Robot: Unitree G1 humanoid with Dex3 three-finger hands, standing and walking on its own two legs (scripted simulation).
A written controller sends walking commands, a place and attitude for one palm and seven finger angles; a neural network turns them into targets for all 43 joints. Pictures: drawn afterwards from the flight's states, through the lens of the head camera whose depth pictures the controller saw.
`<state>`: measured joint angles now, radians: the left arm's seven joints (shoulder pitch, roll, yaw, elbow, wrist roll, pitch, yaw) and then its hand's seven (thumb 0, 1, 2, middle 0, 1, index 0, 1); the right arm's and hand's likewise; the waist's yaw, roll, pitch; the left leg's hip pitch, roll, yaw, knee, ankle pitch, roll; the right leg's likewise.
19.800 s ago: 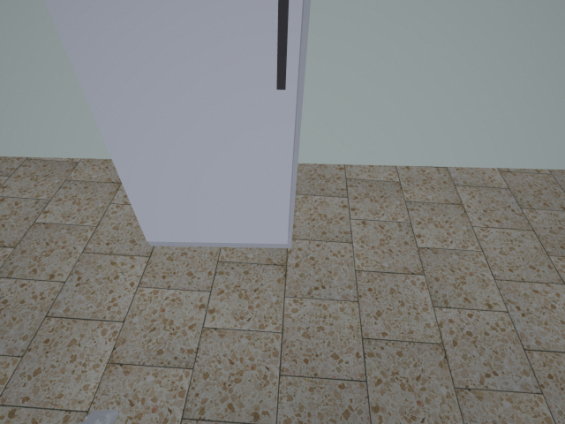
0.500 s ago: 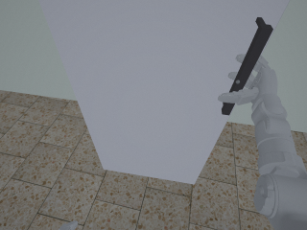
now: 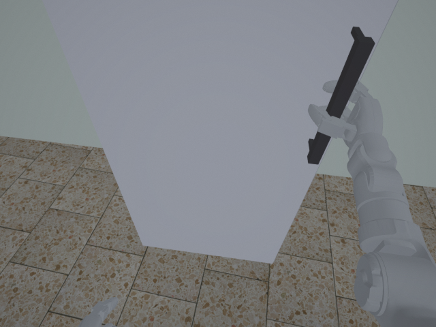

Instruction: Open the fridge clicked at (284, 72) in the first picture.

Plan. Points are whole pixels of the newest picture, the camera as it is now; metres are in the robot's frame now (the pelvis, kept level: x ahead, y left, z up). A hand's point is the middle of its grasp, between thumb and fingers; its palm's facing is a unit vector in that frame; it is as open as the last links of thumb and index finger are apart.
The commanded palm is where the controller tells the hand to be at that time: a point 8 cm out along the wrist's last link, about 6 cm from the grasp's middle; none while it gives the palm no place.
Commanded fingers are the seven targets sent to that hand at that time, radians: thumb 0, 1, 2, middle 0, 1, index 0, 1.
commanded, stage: grip the handle and tug to test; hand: right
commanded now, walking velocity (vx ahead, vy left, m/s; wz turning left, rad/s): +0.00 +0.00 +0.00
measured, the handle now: (331, 104) +0.50 -0.16 +0.18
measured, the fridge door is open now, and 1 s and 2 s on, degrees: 0 0 7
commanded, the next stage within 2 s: pull the door a little, standing still in 0.86 s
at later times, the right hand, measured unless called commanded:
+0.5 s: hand (323, 117) +0.45 -0.14 +0.19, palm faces +0.05 +1.00 +0.02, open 5.3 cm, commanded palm +0.41 -0.19 +0.19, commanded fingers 0.00 -0.90 -0.90 0.45 1.40 0.45 1.40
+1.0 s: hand (323, 119) +0.44 -0.14 +0.19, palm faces +0.04 +1.00 +0.03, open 5.5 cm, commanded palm +0.41 -0.19 +0.19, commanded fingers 0.00 -0.90 -0.90 0.45 1.40 0.45 1.40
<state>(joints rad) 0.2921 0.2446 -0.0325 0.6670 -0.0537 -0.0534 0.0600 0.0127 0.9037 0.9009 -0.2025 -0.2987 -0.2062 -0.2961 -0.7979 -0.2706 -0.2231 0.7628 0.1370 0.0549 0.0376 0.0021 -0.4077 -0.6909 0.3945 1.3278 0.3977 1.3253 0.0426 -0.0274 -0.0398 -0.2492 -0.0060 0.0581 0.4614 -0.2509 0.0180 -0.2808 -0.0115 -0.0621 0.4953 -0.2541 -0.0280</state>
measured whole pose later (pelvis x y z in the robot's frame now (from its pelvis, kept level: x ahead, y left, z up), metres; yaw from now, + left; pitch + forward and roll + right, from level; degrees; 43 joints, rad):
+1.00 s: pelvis +0.03 +0.01 +0.00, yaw +2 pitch +2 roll +0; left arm 0.26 0.25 -0.02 0.61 -0.06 0.00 0.05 0.01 0.90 0.90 -0.20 -0.30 -0.21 -0.30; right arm -0.56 -0.26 -0.26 0.42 0.18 0.19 0.05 0.00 -0.76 -0.78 0.34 1.40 0.38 1.40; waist 0.04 -0.04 -0.06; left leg -0.18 -0.02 0.02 0.42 -0.26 0.03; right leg -0.19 -0.03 -0.10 0.44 -0.27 -0.02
